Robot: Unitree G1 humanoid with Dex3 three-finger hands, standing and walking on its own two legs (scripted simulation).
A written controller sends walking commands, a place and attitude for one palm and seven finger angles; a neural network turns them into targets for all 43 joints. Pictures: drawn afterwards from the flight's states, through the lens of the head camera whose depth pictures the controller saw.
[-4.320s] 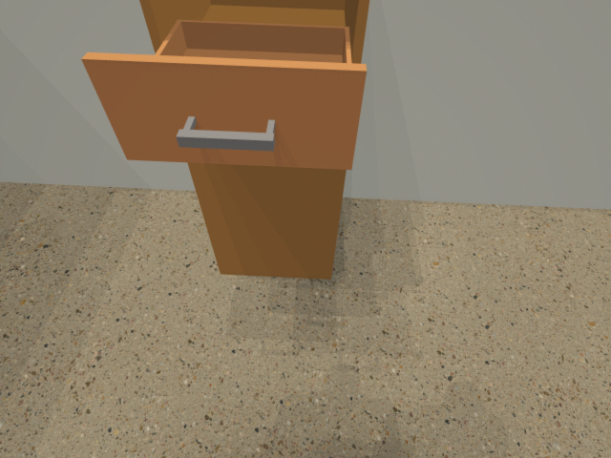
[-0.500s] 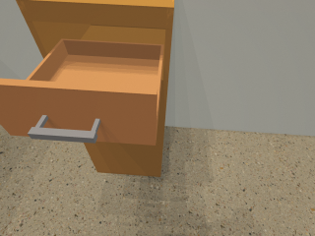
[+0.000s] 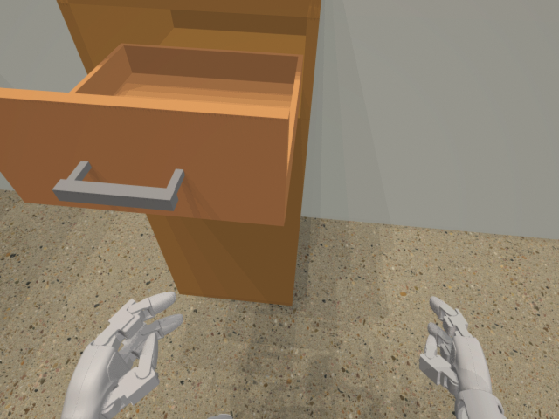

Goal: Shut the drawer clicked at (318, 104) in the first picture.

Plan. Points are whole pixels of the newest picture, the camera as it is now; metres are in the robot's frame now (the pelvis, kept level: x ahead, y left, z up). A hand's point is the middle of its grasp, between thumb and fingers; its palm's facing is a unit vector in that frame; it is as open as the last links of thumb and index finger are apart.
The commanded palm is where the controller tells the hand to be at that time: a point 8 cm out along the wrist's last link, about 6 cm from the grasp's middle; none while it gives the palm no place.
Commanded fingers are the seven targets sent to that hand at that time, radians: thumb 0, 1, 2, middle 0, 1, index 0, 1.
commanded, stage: raise the hand and make a fist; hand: left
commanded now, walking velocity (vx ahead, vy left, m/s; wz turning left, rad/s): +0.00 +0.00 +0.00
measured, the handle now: (123, 183) +0.34 +0.22 +0.19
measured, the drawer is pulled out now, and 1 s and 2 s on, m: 0.29 0.29 0.29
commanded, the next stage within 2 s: bring the fist close to the handle in 1.52 s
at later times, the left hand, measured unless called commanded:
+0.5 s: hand (107, 329) +0.18 +0.19 +0.14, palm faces +0.01 -0.99 -0.10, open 3.7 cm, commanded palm +0.13 +0.23 +0.16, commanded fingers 0.00 0.90 0.90 -1.10 -1.27 -1.10 -1.27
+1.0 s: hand (62, 282) +0.18 +0.19 +0.25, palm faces +0.03 -0.98 -0.22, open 3.2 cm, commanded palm +0.13 +0.23 +0.27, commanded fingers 0.00 0.90 0.90 -1.40 -1.60 -1.40 -1.60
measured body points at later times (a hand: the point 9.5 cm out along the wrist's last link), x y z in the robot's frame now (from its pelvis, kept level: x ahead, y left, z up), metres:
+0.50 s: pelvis +0.01 +0.01 +0.02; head +0.00 +0.00 +0.47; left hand +0.18 +0.25 +0.15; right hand +0.19 -0.21 -0.04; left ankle +0.04 +0.15 -0.69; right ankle -0.01 -0.12 -0.69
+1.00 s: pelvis +0.03 +0.00 +0.04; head -0.03 -0.03 +0.48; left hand +0.17 +0.24 +0.26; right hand +0.27 -0.17 +0.02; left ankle +0.04 +0.15 -0.69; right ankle -0.01 -0.12 -0.69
